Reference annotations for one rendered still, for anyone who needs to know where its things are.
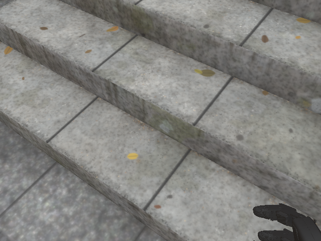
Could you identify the robot right hand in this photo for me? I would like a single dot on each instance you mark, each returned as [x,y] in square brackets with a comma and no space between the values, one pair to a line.
[304,228]

